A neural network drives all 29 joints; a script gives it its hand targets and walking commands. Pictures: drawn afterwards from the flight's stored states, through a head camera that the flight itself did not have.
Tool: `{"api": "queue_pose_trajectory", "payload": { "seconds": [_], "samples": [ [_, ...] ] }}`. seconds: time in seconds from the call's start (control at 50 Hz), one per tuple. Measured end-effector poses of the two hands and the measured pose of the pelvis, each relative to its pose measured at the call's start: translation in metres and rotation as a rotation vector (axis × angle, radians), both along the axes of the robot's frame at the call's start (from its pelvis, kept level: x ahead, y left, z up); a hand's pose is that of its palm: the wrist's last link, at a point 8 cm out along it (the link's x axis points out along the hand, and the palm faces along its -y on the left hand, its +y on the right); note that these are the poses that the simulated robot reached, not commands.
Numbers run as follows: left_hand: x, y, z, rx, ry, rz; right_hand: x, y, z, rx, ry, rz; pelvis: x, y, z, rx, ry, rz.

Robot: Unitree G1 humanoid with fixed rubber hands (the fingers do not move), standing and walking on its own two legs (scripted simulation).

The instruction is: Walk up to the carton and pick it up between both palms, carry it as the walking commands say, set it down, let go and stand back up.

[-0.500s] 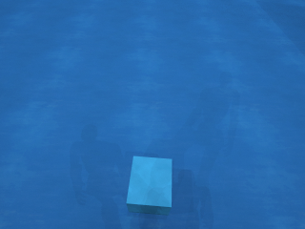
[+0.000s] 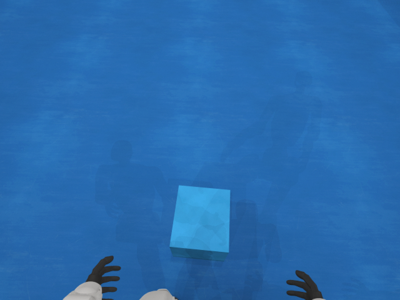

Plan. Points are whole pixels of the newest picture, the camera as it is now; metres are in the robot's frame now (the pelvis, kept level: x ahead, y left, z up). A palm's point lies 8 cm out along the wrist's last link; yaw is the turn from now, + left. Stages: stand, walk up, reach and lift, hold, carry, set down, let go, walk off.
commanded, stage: reach and lift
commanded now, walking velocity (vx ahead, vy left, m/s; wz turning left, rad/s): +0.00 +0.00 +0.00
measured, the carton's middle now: (201, 223) +0.45 +0.01 -0.66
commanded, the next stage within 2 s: none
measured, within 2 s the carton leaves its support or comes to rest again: neither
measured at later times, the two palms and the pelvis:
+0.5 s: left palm (102, 279) +0.16 +0.23 -0.15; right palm (300, 283) +0.17 -0.21 -0.14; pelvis -0.06 -0.02 -0.05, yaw +1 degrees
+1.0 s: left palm (122, 219) +0.30 +0.23 -0.18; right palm (285, 228) +0.30 -0.21 -0.17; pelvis -0.08 +0.00 -0.08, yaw +0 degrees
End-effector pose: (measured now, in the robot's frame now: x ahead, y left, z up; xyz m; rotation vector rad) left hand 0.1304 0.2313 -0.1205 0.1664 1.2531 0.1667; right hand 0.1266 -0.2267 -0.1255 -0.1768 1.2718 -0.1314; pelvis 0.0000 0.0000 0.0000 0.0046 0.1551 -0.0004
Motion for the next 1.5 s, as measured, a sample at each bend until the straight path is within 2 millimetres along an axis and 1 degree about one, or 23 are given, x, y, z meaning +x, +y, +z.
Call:
{"api": "queue_pose_trajectory", "payload": {
  "seconds": [0.04, 0.06, 0.1, 0.14, 0.18, 0.22, 0.26, 0.32, 0.38, 0.46, 0.56, 0.66, 0.78, 1.02, 1.14, 1.38, 1.44, 1.5],
  "samples": [
    [0.028, -0.001, 0.006, -0.012, 0.015, 0.006, 0.03, -0.003, 0.007, -0.014, 0.005, 0.01, -0.004, -0.001, -0.003, -0.001, 0.048, -0.008],
    [0.035, -0.003, 0.009, -0.023, 0.026, 0.007, 0.039, -0.003, 0.01, -0.012, 0.013, 0.01, -0.006, -0.001, -0.003, -0.003, 0.071, -0.007],
    [0.04, -0.011, 0.012, -0.049, 0.048, 0.008, 0.046, -0.001, 0.013, 0.002, 0.033, 0.01, -0.008, -0.003, -0.002, -0.005, 0.1, 0.002],
    [0.032, -0.018, 0.011, -0.072, 0.064, 0.02, 0.04, 0.003, 0.012, 0.019, 0.053, 0.013, -0.01, -0.004, 0.0, -0.002, 0.107, 0.009],
    [0.018, -0.023, 0.008, -0.083, 0.072, 0.036, 0.03, 0.007, 0.008, 0.031, 0.063, 0.022, -0.012, -0.007, 0.0, 0.001, 0.109, 0.012],
    [0.004, -0.025, 0.001, -0.088, 0.069, 0.047, 0.02, 0.011, 0.002, 0.041, 0.054, 0.029, -0.016, -0.009, -0.003, 0.004, 0.114, 0.013],
    [-0.006, -0.024, -0.007, -0.091, 0.059, 0.049, 0.014, 0.013, -0.004, 0.047, 0.031, 0.03, -0.022, -0.012, -0.009, 0.007, 0.122, 0.012],
    [-0.01, -0.019, -0.018, -0.083, 0.027, 0.036, 0.013, 0.015, -0.012, 0.05, -0.018, 0.025, -0.033, -0.015, -0.02, 0.007, 0.131, 0.011],
    [-0.001, -0.012, -0.026, -0.07, -0.021, 0.011, 0.021, 0.015, -0.017, 0.048, -0.071, 0.025, -0.044, -0.018, -0.031, 0.004, 0.13, 0.012],
    [0.017, -0.006, -0.03, -0.065, -0.074, -0.013, 0.038, 0.016, -0.02, 0.041, -0.12, 0.033, -0.058, -0.02, -0.042, -0.004, 0.114, 0.016],
    [0.04, -0.002, -0.032, -0.069, -0.119, -0.026, 0.059, 0.017, -0.02, 0.037, -0.159, 0.033, -0.07, -0.018, -0.05, -0.014, 0.099, 0.022],
    [0.066, -0.001, -0.036, -0.075, -0.157, -0.025, 0.083, 0.021, -0.023, 0.038, -0.191, 0.026, -0.078, -0.014, -0.055, -0.023, 0.11, 0.025],
    [0.105, -0.003, -0.044, -0.081, -0.212, -0.025, 0.118, 0.023, -0.032, 0.031, -0.24, 0.017, -0.084, -0.007, -0.064, -0.029, 0.169, 0.023],
    [0.175, -0.005, -0.063, -0.087, -0.358, -0.005, 0.181, 0.021, -0.051, 0.052, -0.377, -0.028, -0.084, 0.005, -0.078, -0.037, 0.37, 0.012],
    [0.21, -0.003, -0.068, -0.085, -0.429, -0.002, 0.216, 0.02, -0.056, 0.059, -0.458, -0.036, -0.083, 0.008, -0.085, -0.039, 0.458, 0.01],
    [0.282, 0.002, -0.071, -0.084, -0.555, -0.008, 0.283, 0.028, -0.066, 0.068, -0.581, -0.017, -0.081, 0.004, -0.099, -0.036, 0.59, 0.008],
    [0.296, 0.001, -0.073, -0.086, -0.579, -0.011, 0.298, 0.032, -0.069, 0.076, -0.603, -0.012, -0.081, 0.002, -0.1, -0.033, 0.621, 0.004],
    [0.306, -0.001, -0.077, -0.09, -0.597, -0.015, 0.308, 0.035, -0.072, 0.077, -0.625, -0.004, -0.08, 0.001, -0.099, -0.031, 0.647, 0.001]
  ]
}}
